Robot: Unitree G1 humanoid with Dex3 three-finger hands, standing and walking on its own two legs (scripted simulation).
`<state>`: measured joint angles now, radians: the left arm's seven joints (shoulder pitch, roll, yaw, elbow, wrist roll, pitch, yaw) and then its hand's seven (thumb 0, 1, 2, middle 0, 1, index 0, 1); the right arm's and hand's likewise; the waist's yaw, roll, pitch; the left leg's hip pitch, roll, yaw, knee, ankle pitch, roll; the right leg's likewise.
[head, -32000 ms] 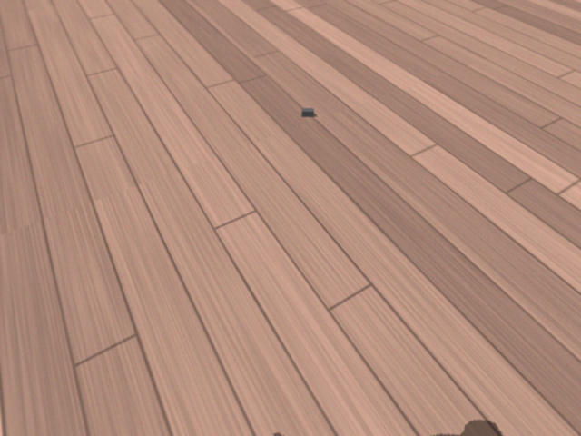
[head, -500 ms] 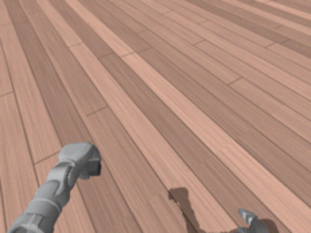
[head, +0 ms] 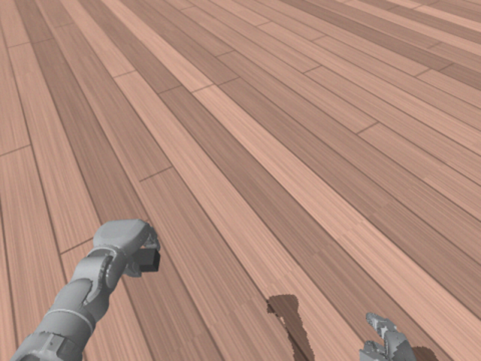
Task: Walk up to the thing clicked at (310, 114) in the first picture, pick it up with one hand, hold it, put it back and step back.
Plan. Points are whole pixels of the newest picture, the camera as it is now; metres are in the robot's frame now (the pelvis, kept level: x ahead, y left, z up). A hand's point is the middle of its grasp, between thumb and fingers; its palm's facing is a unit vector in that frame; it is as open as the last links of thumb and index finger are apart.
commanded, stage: hold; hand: left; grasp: from above
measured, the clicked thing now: (139, 260) +0.31 +0.22 -0.07
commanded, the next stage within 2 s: crouch in 0.58 s
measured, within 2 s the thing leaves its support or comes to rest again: neither
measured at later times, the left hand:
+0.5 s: hand (130, 258) +0.29 +0.22 -0.03, palm faces -0.44 -0.06 -0.90, open 6.3 cm
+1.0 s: hand (136, 270) +0.29 +0.23 -0.08, palm faces -0.45 -0.04 -0.89, open 6.3 cm
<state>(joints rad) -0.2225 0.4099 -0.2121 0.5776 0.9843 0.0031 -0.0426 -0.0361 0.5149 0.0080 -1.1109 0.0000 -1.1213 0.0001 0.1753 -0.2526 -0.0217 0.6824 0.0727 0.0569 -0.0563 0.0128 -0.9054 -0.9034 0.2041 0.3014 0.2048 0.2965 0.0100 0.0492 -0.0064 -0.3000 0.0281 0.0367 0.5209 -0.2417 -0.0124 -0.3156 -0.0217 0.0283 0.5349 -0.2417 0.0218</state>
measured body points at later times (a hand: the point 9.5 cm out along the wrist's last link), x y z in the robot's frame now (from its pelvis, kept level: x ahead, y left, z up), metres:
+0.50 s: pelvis +0.01 +0.00 +0.00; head +0.02 -0.02 +0.45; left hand +0.31 +0.22 +0.02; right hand +0.16 -0.25 -0.11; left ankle +0.02 +0.13 -0.73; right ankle +0.02 -0.13 -0.73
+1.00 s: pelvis +0.01 +0.00 -0.01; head +0.04 -0.01 +0.44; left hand +0.31 +0.23 -0.03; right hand +0.15 -0.25 -0.12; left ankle +0.02 +0.13 -0.73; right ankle +0.02 -0.13 -0.73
